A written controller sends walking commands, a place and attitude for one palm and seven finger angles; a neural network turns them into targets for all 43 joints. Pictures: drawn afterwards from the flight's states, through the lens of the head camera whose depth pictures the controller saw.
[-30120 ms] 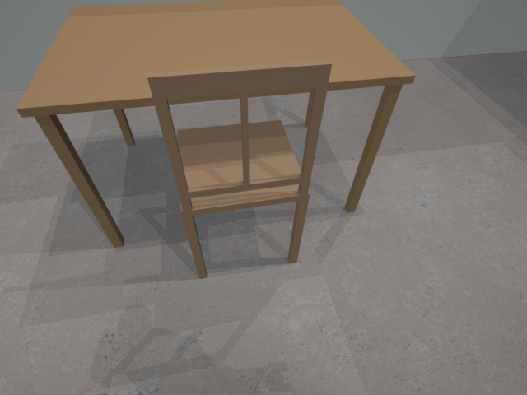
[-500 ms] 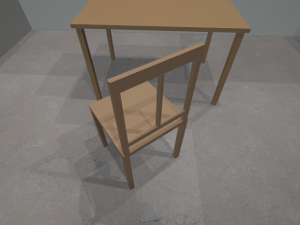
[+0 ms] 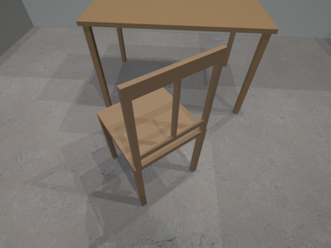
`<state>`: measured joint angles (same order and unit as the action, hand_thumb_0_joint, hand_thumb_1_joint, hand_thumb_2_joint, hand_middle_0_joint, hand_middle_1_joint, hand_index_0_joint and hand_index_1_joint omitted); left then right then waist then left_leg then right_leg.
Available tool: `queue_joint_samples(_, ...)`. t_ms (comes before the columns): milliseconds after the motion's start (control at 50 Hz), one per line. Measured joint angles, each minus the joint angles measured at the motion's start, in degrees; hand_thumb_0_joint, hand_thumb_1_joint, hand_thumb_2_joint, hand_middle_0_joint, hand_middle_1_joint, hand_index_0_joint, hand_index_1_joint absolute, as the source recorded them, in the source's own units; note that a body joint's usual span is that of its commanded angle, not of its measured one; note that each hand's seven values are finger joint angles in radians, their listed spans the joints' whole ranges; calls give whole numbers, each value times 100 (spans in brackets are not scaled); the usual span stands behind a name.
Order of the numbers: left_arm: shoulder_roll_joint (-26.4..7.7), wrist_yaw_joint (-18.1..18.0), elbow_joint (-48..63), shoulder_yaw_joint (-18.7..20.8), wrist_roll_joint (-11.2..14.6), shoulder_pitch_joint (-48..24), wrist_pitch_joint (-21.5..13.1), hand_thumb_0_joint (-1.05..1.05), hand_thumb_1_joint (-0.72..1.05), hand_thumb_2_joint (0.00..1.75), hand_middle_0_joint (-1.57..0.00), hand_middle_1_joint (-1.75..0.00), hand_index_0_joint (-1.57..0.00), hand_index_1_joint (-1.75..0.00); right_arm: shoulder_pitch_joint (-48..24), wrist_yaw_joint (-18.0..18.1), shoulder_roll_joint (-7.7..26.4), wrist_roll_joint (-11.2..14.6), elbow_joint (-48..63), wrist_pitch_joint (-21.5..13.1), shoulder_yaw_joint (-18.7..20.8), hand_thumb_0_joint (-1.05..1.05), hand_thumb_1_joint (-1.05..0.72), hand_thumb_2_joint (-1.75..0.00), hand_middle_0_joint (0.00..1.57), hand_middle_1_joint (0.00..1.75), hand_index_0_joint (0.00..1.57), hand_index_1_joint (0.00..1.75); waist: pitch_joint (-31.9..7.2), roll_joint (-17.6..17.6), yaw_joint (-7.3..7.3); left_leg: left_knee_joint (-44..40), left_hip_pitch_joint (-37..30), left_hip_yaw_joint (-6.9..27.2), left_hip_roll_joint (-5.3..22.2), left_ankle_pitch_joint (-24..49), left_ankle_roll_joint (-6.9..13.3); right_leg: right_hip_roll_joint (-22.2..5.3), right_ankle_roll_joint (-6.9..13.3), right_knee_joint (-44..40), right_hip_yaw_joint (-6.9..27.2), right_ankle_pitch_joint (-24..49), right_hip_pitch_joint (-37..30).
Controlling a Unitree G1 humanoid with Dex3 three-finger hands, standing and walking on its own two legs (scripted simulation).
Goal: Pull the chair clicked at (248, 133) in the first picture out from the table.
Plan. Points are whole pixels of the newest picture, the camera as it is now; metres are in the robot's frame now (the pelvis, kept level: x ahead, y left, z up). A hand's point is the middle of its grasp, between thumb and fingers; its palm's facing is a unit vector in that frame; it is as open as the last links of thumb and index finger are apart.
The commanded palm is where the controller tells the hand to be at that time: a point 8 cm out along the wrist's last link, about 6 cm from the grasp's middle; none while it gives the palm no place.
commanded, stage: look to check the result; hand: left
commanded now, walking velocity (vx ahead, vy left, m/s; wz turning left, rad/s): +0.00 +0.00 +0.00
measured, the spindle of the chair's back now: (175, 111) +0.60 +0.00 -0.08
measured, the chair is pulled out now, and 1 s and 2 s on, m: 0.52 0.52 0.52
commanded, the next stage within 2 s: stand and wait in 0.50 s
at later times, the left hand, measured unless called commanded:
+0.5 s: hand out of the picture +0.00 +0.16 -0.18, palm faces +0.05 -0.98 -0.18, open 7.3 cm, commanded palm none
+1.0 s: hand out of the picture +0.00 +0.16 -0.17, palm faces +0.05 -0.98 -0.18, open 7.3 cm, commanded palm none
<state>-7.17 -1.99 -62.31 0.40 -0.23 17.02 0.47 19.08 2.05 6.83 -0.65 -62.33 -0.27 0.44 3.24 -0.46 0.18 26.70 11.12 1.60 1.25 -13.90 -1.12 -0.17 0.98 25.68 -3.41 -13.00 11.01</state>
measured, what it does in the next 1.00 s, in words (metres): stands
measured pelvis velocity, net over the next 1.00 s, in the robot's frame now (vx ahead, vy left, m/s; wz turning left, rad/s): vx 0.00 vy -0.01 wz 0.00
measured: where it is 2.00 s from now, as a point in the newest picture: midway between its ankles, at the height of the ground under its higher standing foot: outside the picture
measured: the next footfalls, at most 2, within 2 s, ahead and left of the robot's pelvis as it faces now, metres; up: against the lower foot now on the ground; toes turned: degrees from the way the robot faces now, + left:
none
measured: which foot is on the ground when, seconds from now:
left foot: down 0.00-1.00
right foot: down 0.00-1.00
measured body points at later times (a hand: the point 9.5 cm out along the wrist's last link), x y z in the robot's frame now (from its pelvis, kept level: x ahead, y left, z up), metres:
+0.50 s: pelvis +0.00 +0.00 +0.00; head +0.02 +0.00 +0.45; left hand +0.00 +0.21 -0.16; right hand -0.02 -0.21 -0.16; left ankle +0.01 +0.13 -0.74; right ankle +0.01 -0.11 -0.74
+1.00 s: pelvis +0.00 -0.01 +0.00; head +0.02 -0.01 +0.45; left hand +0.00 +0.21 -0.16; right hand -0.02 -0.21 -0.16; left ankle +0.01 +0.13 -0.74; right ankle +0.01 -0.11 -0.74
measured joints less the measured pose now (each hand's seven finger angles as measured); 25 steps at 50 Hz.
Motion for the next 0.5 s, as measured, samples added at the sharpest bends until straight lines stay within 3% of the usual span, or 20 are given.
queue_joint_samples(500,-9,-3,47,13,-3,-25,2,1,92,89,-20,-30,-20,-30,-76,9,-42,2,5,-6,0,1,-91,-90,20,30,20,30,44,-18,-11,-19,11,20,2,14,-13,2,16,3,-19,-5,14)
